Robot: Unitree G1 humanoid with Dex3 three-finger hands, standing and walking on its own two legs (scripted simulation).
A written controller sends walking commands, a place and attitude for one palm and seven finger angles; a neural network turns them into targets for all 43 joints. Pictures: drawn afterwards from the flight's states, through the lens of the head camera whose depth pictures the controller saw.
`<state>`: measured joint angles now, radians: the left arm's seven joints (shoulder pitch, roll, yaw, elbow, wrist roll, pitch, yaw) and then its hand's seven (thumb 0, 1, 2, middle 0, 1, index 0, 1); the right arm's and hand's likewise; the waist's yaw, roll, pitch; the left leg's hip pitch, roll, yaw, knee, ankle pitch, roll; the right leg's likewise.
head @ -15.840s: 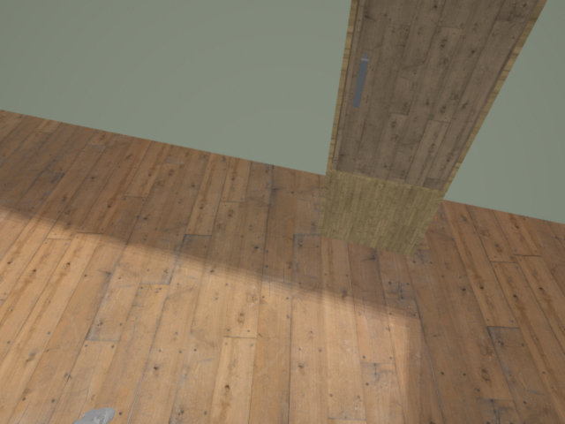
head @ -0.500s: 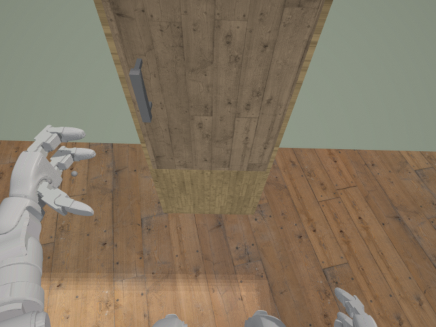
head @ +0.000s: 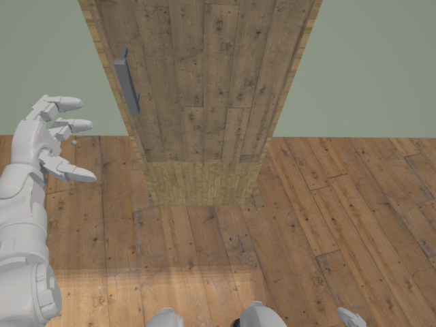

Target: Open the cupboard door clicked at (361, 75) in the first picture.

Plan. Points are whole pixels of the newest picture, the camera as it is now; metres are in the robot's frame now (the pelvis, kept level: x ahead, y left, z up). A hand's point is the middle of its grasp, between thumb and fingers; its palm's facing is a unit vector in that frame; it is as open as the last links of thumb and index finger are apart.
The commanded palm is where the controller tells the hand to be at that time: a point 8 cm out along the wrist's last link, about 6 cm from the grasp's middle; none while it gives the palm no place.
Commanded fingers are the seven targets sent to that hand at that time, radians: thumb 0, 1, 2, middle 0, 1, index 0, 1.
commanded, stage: move the hooked fingers beside the handle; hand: left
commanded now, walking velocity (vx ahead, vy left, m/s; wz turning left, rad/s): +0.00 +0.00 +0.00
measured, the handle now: (129, 82) +0.59 +0.18 +0.07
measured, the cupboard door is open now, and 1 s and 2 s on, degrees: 0 0 0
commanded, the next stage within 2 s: slide the fingers in behind the handle in 1.56 s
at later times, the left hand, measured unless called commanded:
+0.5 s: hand (85, 111) +0.50 +0.25 +0.07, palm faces -0.01 -1.00 -0.02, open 14.0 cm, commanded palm +0.48 +0.30 +0.07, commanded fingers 0.00 -0.50 0.30 -0.30 -1.20 -0.30 -1.20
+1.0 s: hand (91, 102) +0.53 +0.25 +0.06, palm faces -0.01 -1.00 +0.00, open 14.0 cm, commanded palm +0.51 +0.30 +0.06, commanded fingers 0.00 -0.50 0.30 -0.30 -1.20 -0.30 -1.20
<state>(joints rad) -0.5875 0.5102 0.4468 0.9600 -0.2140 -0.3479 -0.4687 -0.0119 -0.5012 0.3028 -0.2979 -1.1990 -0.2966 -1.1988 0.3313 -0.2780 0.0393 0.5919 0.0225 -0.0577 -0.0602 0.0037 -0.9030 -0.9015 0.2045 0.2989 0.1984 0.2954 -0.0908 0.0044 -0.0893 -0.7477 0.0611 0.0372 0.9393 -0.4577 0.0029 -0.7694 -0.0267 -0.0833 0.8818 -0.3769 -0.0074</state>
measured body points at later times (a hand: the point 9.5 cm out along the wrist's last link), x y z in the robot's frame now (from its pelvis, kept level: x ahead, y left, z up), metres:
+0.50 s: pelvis -0.01 +0.01 -0.01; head +0.13 +0.03 +0.42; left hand +0.49 +0.30 +0.08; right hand -0.01 -0.27 -0.11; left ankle +0.00 +0.11 -0.69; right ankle +0.03 -0.12 -0.69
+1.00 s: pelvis +0.01 +0.02 -0.01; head +0.17 +0.04 +0.41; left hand +0.53 +0.31 +0.06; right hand -0.02 -0.24 -0.11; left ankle +0.00 +0.11 -0.69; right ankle +0.03 -0.12 -0.69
